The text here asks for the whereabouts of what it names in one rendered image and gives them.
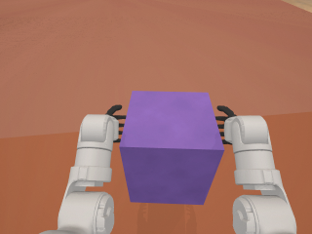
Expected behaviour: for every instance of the robot left upper arm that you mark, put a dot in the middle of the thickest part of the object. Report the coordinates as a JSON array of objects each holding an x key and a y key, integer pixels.
[{"x": 85, "y": 212}]

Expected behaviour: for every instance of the robot left hand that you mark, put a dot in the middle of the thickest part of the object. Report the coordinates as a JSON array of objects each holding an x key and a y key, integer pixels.
[{"x": 110, "y": 112}]

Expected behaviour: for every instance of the robot right upper arm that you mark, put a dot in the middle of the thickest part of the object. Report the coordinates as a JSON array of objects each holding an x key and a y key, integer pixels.
[{"x": 262, "y": 214}]

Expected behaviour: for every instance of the carton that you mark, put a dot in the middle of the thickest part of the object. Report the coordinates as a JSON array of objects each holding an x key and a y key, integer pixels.
[{"x": 170, "y": 147}]

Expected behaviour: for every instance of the right robot forearm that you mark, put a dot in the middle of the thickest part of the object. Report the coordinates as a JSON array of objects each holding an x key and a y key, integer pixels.
[{"x": 255, "y": 168}]

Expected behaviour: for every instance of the robot right hand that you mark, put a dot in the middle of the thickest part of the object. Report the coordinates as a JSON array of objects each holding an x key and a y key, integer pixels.
[{"x": 228, "y": 112}]

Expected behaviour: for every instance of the left robot forearm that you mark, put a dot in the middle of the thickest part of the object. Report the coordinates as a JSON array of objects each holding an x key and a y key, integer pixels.
[{"x": 93, "y": 155}]

